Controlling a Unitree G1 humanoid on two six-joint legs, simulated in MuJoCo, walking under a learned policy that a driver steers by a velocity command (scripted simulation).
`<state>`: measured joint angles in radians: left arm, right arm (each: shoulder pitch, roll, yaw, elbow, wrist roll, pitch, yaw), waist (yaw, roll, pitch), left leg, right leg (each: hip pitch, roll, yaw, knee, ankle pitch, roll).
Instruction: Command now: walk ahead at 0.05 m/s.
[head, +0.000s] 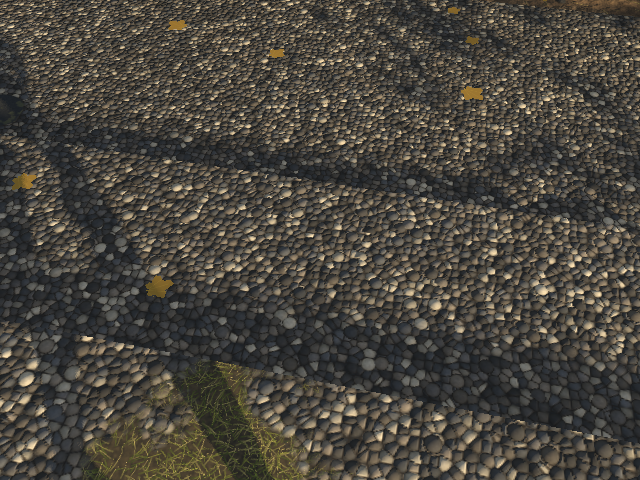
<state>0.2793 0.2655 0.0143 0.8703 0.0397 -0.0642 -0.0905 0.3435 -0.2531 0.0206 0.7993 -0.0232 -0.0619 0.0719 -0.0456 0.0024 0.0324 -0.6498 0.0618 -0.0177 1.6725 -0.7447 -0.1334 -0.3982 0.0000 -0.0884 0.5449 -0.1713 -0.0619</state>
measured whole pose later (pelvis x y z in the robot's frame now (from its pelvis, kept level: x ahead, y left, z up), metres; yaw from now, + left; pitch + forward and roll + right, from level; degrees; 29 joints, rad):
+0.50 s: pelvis +0.05 +0.01 +0.00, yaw -2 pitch +0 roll -2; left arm 0.31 0.24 0.03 0.95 -0.02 -0.06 -0.10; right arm 0.15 -0.23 -0.07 0.86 -0.02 -0.09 0.07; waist 0.02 0.03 0.01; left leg -0.34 0.13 0.07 0.61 -0.29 -0.04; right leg -0.29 0.05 -0.09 0.55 -0.26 -0.04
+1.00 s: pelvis +0.09 +0.02 +0.00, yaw -1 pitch +0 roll -1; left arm 0.23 0.23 0.06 1.00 -0.01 -0.07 -0.06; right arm 0.16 -0.22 -0.08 1.02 -0.01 -0.08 0.07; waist 0.01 0.01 0.00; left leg -0.29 0.09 0.08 0.60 -0.32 -0.02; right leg -0.24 0.00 -0.07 0.55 -0.32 -0.01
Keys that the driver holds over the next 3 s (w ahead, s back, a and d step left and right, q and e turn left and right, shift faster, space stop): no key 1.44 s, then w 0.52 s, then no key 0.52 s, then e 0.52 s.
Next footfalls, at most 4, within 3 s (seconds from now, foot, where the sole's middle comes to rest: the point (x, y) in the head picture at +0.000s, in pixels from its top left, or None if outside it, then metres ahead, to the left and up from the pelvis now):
0.04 left None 0.01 0.15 -0.67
0.46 left None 0.14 0.15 -0.77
2.06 right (376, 460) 0.51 -0.10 -0.77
2.44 left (266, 440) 0.56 0.12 -0.77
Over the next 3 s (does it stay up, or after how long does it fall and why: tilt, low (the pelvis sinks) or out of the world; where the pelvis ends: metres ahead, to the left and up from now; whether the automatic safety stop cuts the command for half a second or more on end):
stays up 0.50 -0.05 -0.01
